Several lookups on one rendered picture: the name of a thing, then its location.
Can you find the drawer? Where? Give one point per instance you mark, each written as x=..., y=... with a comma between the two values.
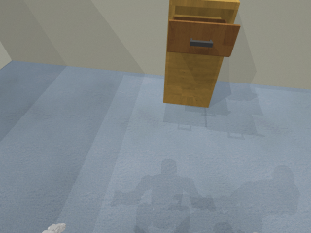
x=182, y=29

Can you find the left robot hand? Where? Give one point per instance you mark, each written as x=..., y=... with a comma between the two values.
x=56, y=228

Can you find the handle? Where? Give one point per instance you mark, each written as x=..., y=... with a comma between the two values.
x=201, y=43

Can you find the cabinet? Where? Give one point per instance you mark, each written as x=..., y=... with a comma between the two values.
x=190, y=79

